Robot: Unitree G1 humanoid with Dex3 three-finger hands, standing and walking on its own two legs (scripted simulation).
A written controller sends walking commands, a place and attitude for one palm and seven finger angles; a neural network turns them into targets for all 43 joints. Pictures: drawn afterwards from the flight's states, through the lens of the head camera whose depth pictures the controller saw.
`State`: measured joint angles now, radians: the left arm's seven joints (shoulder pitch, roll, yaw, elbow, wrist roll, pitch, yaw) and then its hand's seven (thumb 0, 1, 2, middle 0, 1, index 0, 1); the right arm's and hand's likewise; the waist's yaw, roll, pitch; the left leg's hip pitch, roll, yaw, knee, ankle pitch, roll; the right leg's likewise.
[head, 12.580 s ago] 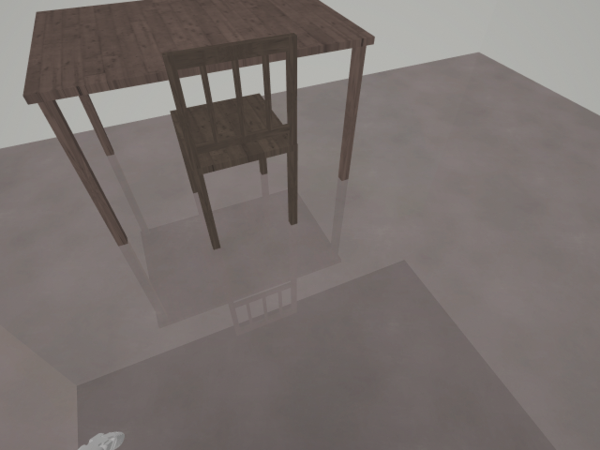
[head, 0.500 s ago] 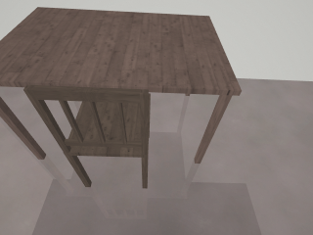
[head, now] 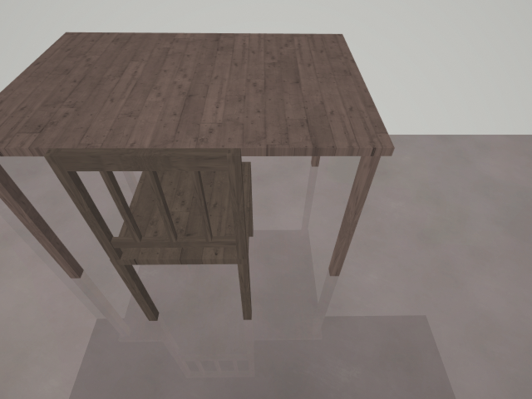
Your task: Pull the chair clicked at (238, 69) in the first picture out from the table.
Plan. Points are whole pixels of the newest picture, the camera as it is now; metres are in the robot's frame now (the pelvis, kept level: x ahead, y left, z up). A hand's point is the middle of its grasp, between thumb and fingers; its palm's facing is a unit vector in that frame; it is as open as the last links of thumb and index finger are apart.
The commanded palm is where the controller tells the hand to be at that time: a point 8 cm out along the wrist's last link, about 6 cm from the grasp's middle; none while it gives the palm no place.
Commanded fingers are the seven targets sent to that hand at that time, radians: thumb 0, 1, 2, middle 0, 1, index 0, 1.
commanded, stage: come to a stop and stand still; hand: left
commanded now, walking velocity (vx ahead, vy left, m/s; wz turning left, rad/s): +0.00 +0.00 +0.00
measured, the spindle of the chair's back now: (163, 207) +0.55 +0.28 -0.12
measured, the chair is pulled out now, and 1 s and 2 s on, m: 0.00 0.00 0.00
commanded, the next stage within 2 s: look again from close up in 0.16 s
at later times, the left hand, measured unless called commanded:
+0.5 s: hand out of the picture +0.00 +0.16 -0.18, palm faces +0.03 -0.98 -0.19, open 7.4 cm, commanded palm none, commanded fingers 0.00 0.90 0.90 -0.20 -0.30 -0.20 -0.30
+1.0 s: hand out of the picture +0.01 +0.18 -0.18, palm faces +0.01 -0.99 -0.16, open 7.4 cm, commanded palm none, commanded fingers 0.00 0.90 0.90 -0.20 -0.30 -0.20 -0.30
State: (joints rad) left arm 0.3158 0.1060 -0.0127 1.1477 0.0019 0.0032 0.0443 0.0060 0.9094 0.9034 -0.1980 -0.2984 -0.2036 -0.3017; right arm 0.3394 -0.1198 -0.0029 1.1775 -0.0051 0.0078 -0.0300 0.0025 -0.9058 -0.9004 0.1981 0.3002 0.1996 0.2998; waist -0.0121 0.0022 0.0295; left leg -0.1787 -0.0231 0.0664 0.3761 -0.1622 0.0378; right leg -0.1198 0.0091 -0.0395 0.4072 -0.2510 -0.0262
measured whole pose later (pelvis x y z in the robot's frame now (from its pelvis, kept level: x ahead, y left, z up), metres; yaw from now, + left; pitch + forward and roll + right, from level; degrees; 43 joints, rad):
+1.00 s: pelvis +0.02 +0.02 -0.01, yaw -1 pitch -1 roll +0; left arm 0.32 0.14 -0.02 1.09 0.01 -0.01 0.04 0.00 0.91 0.90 -0.20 -0.30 -0.20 -0.30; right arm 0.27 -0.15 0.02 1.13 -0.01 -0.03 -0.02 0.01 -0.91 -0.90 0.20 0.30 0.20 0.30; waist 0.00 -0.02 0.03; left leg -0.21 -0.04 0.09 0.47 -0.24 0.07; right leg -0.14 -0.01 -0.02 0.46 -0.31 0.00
